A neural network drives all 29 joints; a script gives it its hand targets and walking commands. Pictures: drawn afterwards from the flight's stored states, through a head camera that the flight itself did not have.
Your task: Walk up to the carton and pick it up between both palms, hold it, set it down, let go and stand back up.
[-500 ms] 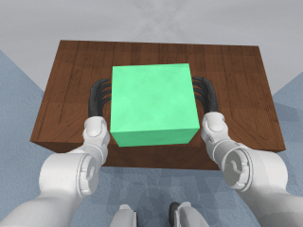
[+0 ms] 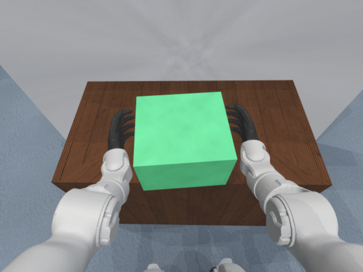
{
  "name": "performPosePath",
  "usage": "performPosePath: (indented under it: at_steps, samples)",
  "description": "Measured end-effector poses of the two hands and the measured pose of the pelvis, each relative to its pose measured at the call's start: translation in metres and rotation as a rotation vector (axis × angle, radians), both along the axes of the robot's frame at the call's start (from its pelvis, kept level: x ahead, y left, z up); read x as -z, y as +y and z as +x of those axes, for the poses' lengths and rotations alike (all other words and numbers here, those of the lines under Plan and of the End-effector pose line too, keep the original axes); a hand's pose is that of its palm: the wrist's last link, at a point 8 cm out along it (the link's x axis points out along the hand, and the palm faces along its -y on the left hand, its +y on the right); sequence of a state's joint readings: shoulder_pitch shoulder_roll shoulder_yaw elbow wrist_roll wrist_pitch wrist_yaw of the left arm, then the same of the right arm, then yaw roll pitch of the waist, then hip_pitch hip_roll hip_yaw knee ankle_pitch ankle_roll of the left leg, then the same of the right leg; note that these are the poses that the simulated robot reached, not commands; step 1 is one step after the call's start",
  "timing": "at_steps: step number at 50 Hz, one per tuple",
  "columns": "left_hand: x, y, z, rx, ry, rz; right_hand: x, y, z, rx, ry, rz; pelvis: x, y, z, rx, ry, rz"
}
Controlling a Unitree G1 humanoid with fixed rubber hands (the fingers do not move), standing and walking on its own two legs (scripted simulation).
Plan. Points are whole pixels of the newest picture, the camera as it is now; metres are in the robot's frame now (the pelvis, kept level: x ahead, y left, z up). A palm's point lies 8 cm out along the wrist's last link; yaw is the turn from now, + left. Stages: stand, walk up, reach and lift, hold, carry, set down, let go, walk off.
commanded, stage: reach and lift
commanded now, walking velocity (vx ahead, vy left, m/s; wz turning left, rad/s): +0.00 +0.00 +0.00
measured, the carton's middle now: (181, 141) +0.44 +0.00 -0.02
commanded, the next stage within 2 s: none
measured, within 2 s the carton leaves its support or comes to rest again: neither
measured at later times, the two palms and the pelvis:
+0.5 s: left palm (104, 112) +0.42 +0.15 +0.12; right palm (256, 106) +0.42 -0.15 +0.12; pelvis +0.01 +0.00 +0.05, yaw +2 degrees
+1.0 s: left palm (93, 92) +0.41 +0.15 +0.19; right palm (271, 85) +0.41 -0.16 +0.19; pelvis +0.03 -0.01 +0.06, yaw +3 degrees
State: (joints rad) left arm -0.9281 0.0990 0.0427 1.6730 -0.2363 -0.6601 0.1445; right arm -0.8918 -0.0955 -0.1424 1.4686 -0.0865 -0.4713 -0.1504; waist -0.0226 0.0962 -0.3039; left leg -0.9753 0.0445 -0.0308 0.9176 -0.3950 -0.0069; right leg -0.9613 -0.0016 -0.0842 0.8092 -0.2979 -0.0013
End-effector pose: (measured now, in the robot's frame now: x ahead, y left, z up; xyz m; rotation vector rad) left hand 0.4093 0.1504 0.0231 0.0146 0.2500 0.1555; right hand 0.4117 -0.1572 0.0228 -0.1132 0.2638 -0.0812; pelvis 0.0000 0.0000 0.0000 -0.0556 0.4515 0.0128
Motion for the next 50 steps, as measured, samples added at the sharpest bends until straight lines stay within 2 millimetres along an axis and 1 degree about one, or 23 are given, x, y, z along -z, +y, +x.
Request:
performPosePath:
  at_steps: [8, 15, 19, 28, 33, 37, 41, 45, 50]
  samples:
    - [-0.054, 0.000, 0.010, 0.022, -0.027, 0.017, -0.053, 0.000, 0.004, 0.024, -0.024, 0.013, -0.014, 0.002, -0.003, -0.012, -0.081, 0.012]
    - [-0.095, -0.003, 0.021, 0.044, -0.041, 0.020, -0.089, -0.003, 0.008, 0.054, -0.038, 0.045, -0.032, 0.003, 0.001, -0.015, -0.147, 0.022]
    - [-0.102, -0.001, 0.021, 0.040, -0.026, 0.007, -0.097, -0.001, 0.008, 0.055, -0.021, 0.055, -0.041, 0.004, 0.005, -0.016, -0.182, 0.028]
    - [-0.097, 0.003, 0.013, 0.026, -0.033, -0.006, -0.099, 0.003, 0.006, 0.045, -0.026, 0.072, -0.050, 0.002, 0.015, -0.031, -0.208, 0.028]
    - [-0.100, 0.000, 0.013, 0.030, -0.043, -0.016, -0.103, 0.000, 0.004, 0.053, -0.033, 0.085, -0.052, 0.000, 0.019, -0.037, -0.219, 0.028]
    - [-0.115, -0.002, 0.015, 0.032, -0.076, -0.026, -0.118, -0.002, 0.005, 0.061, -0.064, 0.102, -0.053, -0.001, 0.022, -0.038, -0.233, 0.028]
    - [-0.129, -0.003, 0.015, 0.034, -0.068, -0.019, -0.134, -0.004, 0.004, 0.064, -0.054, 0.103, -0.056, -0.003, 0.023, -0.037, -0.279, 0.033]
    - [-0.143, -0.003, 0.011, 0.037, -0.065, -0.011, -0.148, -0.004, 0.000, 0.066, -0.051, 0.098, -0.060, -0.006, 0.025, -0.038, -0.329, 0.037]
    - [-0.165, -0.001, 0.005, 0.035, -0.095, -0.001, -0.167, -0.001, -0.006, 0.063, -0.081, 0.095, -0.062, -0.007, 0.025, -0.037, -0.385, 0.039]
